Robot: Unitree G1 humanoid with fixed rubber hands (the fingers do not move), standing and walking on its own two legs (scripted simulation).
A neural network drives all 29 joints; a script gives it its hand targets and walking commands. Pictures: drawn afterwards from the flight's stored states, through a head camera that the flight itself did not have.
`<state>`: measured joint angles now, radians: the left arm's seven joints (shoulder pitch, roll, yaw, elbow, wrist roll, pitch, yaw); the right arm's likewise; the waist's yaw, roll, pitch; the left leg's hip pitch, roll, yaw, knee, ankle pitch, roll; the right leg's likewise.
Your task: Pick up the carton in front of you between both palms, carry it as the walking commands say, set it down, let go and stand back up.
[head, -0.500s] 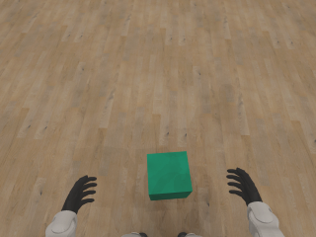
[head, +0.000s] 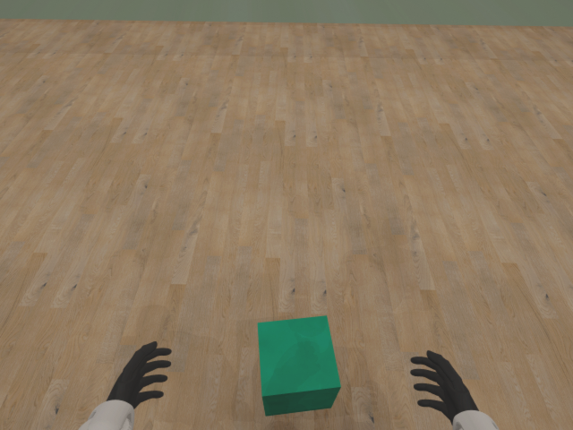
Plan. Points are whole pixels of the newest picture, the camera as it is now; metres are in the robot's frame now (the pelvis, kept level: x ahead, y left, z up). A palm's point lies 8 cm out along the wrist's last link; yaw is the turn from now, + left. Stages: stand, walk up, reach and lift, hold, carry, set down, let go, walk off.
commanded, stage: let go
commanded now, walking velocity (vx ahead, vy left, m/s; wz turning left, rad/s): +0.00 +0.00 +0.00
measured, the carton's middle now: (295, 366) +0.39 -0.03 -0.65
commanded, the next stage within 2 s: stand in 0.06 s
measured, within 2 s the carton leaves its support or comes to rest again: neither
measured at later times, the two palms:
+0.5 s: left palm out of the picture +0.11 +0.29 -0.10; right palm out of the picture +0.13 -0.29 -0.08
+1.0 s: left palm out of the picture +0.11 +0.30 -0.10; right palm out of the picture +0.11 -0.30 -0.09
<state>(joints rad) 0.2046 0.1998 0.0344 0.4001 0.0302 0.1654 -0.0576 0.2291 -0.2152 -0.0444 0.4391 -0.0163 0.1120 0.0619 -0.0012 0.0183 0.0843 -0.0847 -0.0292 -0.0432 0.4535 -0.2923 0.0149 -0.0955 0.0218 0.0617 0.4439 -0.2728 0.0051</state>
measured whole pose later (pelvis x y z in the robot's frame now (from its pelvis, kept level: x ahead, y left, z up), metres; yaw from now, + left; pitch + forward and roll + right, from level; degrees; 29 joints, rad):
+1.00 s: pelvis +0.01 +0.00 +0.00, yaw +0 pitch -2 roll +0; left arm 0.14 0.36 0.02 0.91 0.02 0.00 0.02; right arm 0.17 -0.37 -0.02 0.90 -0.03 0.00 -0.02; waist 0.00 0.01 0.02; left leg -0.11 -0.03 -0.05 0.42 -0.28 0.02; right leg -0.12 0.01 0.05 0.40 -0.26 0.01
